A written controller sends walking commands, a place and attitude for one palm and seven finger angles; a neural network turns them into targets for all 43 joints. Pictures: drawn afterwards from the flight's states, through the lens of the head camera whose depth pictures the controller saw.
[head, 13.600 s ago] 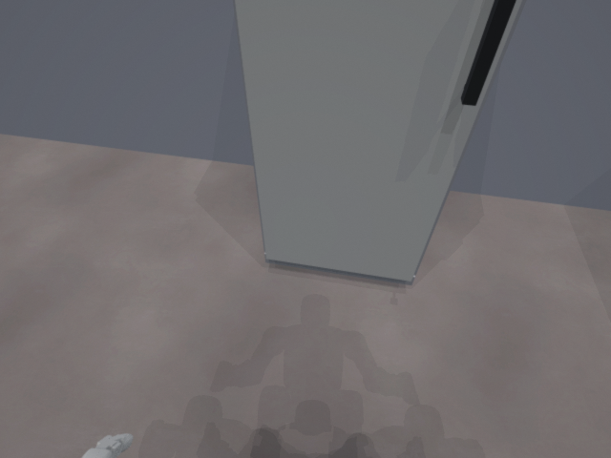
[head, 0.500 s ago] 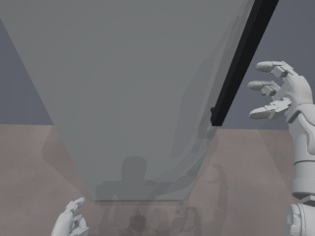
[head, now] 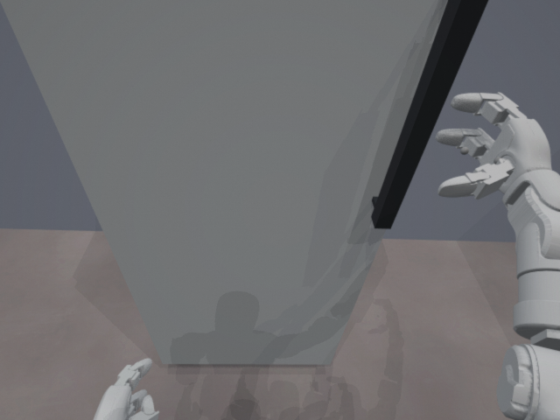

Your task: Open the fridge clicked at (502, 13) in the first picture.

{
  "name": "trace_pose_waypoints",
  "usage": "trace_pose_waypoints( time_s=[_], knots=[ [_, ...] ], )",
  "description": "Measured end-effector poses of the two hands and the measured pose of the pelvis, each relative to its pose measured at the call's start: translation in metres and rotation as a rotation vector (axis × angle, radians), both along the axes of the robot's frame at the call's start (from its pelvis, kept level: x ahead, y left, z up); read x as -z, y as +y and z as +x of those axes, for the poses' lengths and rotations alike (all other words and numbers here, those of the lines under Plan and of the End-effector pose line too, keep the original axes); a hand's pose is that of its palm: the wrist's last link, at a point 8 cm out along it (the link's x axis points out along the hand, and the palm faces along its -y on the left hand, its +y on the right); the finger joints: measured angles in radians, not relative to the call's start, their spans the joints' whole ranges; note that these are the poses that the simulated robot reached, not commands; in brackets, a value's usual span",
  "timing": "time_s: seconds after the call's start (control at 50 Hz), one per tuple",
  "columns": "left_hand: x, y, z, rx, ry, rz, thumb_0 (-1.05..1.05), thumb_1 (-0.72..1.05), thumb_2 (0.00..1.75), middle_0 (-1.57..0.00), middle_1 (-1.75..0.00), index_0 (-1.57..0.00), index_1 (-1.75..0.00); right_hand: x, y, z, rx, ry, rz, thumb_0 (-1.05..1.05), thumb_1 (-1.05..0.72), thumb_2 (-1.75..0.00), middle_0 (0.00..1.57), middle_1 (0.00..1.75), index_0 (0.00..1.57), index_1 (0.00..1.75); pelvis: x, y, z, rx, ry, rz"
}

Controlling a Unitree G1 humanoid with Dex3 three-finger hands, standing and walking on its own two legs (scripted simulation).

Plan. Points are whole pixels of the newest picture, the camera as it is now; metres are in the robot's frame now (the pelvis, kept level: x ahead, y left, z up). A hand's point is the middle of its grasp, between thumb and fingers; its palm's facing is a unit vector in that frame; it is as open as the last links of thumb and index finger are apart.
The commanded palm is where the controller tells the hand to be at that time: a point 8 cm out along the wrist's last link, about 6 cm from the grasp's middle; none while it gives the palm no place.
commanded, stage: move the hooked fingers beside the handle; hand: right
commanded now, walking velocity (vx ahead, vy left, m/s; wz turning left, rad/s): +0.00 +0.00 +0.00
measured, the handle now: (409, 127) +0.46 -0.14 +0.24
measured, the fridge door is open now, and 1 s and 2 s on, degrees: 0 0 0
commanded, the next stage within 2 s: feel for the door with the fingertips in 1.32 s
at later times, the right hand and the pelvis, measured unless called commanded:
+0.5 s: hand (454, 174) +0.39 -0.19 +0.21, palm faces -0.07 +1.00 -0.04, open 14.0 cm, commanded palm +0.37 -0.24 +0.23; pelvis +0.00 +0.00 +0.00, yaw +0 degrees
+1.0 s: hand (457, 164) +0.39 -0.18 +0.23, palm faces -0.05 +1.00 -0.02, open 14.0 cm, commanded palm +0.37 -0.25 +0.23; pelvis +0.00 +0.00 +0.00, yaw +0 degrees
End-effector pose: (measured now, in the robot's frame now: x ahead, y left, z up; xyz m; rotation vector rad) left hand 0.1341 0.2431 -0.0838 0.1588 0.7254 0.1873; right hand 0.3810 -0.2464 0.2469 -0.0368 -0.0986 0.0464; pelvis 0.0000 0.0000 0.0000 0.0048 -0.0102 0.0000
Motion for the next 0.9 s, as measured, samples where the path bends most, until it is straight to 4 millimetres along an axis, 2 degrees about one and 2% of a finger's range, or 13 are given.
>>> trace_pose_waypoints(
  time_s=[0.1,0.16,0.2,0.26,0.34,0.42,0.5,0.58,0.64,0.7,0.78,0.84,0.9],
  knots=[
    [0.002,0.000,0.000,-0.012,0.001,-0.022,0.01,0.90,0.90,-0.20,-0.30,-0.20,-0.30,0.027,0.000,0.004,0.008,0.148,-0.001,-0.01,0.50,-0.30,0.30,1.20,0.30,1.20,0.000,-0.001,-0.001,-0.007,0.016,-0.003],
    [0.002,0.001,-0.002,-0.010,0.008,-0.017,0.01,0.90,0.90,-0.20,-0.30,-0.20,-0.30,0.039,0.004,-0.002,0.002,0.130,-0.004,-0.01,0.50,-0.30,0.30,1.20,0.30,1.20,0.000,-0.001,-0.002,-0.010,0.012,-0.004],
    [0.000,0.001,-0.003,-0.006,0.010,-0.007,0.01,0.90,0.90,-0.20,-0.30,-0.20,-0.30,0.036,0.006,-0.006,0.000,0.071,0.006,-0.01,0.50,-0.30,0.30,1.20,0.30,1.20,0.000,0.000,-0.001,-0.011,0.004,-0.004],
    [-0.003,0.001,-0.002,-0.001,0.006,0.005,0.01,0.90,0.90,-0.20,-0.30,-0.20,-0.30,0.019,0.004,-0.009,0.008,-0.019,0.013,-0.01,0.50,-0.30,0.30,1.20,0.30,1.20,0.000,0.002,0.000,-0.012,-0.007,-0.003],
    [-0.004,0.002,0.000,-0.006,-0.004,0.004,0.01,0.90,0.90,-0.20,-0.30,-0.20,-0.30,0.005,-0.009,-0.004,0.039,-0.005,-0.003,-0.01,0.50,-0.30,0.30,1.20,0.31,1.20,0.000,0.003,0.000,-0.008,-0.006,0.000],
    [0.000,0.004,0.000,-0.010,0.005,-0.006,0.01,0.90,0.90,-0.20,-0.30,-0.20,-0.30,0.016,-0.012,0.000,0.031,0.107,-0.022,-0.01,0.50,-0.30,0.30,1.20,0.30,1.20,0.000,0.000,0.000,-0.002,0.010,0.000],
    [0.003,0.004,0.000,-0.004,0.018,-0.004,0.01,0.90,0.90,-0.20,-0.30,-0.20,-0.30,0.032,0.000,-0.005,-0.017,0.119,-0.006,-0.01,0.50,-0.30,0.30,1.20,0.30,1.20,0.000,-0.001,0.000,-0.001,0.012,-0.001],
    [-0.001,0.001,0.003,0.004,0.004,0.001,0.01,0.90,0.90,-0.20,-0.30,-0.20,-0.30,0.025,0.008,-0.011,-0.029,0.013,0.022,-0.01,0.50,-0.30,0.30,1.20,0.30,1.20,0.000,0.000,0.002,-0.010,-0.001,-0.002],
    [-0.006,-0.002,0.007,0.004,-0.020,-0.004,0.01,0.90,0.90,-0.20,-0.30,-0.20,-0.30,0.012,0.000,-0.011,0.007,-0.032,0.017,-0.01,0.50,-0.30,0.30,1.20,0.31,1.20,0.000,0.001,0.003,-0.015,-0.009,-0.002],
    [-0.008,-0.003,0.011,0.004,-0.036,-0.014,0.01,0.90,0.90,-0.20,-0.30,-0.20,-0.30,0.007,-0.011,-0.010,0.045,0.003,-0.006,-0.01,0.50,-0.30,0.30,1.20,0.31,1.20,-0.001,0.001,0.002,-0.013,-0.008,-0.001],
    [-0.005,-0.004,0.012,0.011,-0.027,-0.020,0.01,0.90,0.90,-0.20,-0.30,-0.20,-0.30,0.018,-0.017,-0.013,0.038,0.091,-0.025,-0.01,0.50,-0.30,0.30,1.20,0.30,1.20,0.000,-0.001,0.001,-0.004,0.000,0.000],
    [-0.003,-0.004,0.013,0.022,-0.016,-0.012,0.01,0.90,0.90,-0.20,-0.30,-0.20,-0.30,0.027,-0.008,-0.018,-0.004,0.096,-0.016,-0.01,0.50,-0.30,0.30,1.20,0.30,1.20,0.000,-0.002,-0.001,0.002,0.000,0.000],
    [-0.004,-0.006,0.014,0.032,-0.015,-0.002,0.01,0.90,0.90,-0.20,-0.30,-0.20,-0.30,0.027,0.002,-0.021,-0.031,0.051,0.004,-0.01,0.50,-0.30,0.30,1.20,0.30,1.20,0.000,-0.002,-0.002,0.004,-0.007,0.000]
  ],
)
